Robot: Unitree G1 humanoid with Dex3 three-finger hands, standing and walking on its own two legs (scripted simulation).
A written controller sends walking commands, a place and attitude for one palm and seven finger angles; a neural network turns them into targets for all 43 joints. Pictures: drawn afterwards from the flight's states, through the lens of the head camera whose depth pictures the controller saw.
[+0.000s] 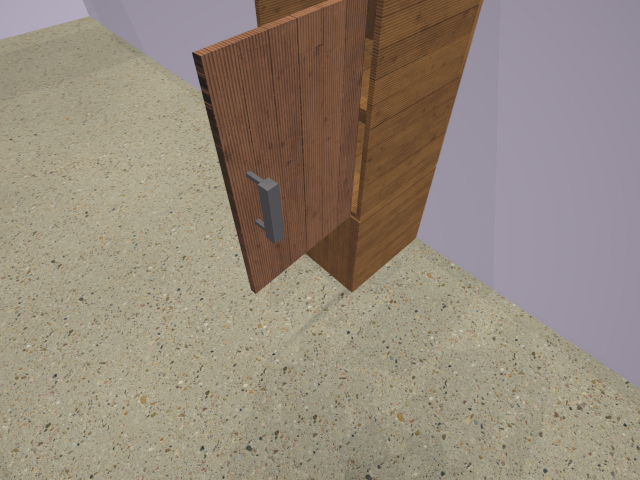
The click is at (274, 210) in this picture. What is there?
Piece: cupboard door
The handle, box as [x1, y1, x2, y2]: [246, 171, 283, 243]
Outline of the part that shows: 248,171 246,173 246,176 258,185 263,220 261,221 258,218 255,220 255,223 265,231 266,237 275,243 283,237 278,184 268,177 263,180 252,172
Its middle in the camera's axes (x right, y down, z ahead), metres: -0.11 -0.06 +0.76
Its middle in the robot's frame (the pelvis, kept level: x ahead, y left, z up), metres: +0.60 +0.15 -0.06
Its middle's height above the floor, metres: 0.72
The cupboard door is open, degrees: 94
